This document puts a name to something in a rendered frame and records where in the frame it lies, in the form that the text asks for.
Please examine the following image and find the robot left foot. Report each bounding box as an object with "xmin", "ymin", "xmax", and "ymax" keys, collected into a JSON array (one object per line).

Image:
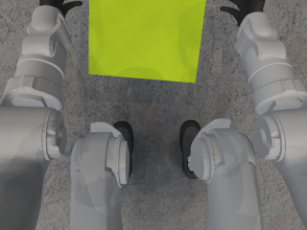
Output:
[{"xmin": 113, "ymin": 121, "xmax": 134, "ymax": 178}]

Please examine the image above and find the left robot hand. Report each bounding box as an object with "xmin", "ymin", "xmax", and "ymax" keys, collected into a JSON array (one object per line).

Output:
[{"xmin": 39, "ymin": 0, "xmax": 83, "ymax": 18}]

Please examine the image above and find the right robot hand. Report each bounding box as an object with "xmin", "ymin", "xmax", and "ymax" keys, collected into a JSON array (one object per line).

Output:
[{"xmin": 220, "ymin": 0, "xmax": 266, "ymax": 28}]

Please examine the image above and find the right robot forearm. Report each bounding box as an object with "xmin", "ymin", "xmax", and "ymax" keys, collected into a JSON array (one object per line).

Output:
[{"xmin": 234, "ymin": 11, "xmax": 307, "ymax": 115}]

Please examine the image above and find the left robot forearm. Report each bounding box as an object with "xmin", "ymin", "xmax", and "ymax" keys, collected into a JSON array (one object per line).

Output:
[{"xmin": 0, "ymin": 5, "xmax": 72, "ymax": 111}]

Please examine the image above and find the left robot upper arm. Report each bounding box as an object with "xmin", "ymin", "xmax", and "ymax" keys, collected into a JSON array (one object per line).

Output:
[{"xmin": 0, "ymin": 105, "xmax": 67, "ymax": 230}]

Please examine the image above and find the right robot upper arm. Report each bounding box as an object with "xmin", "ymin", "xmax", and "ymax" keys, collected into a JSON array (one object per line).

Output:
[{"xmin": 252, "ymin": 107, "xmax": 307, "ymax": 230}]

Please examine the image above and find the carton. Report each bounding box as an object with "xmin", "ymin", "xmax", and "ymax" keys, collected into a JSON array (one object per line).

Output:
[{"xmin": 88, "ymin": 0, "xmax": 206, "ymax": 83}]

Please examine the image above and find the right robot thigh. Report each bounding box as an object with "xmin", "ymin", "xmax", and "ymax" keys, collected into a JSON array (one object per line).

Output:
[{"xmin": 194, "ymin": 127, "xmax": 264, "ymax": 230}]

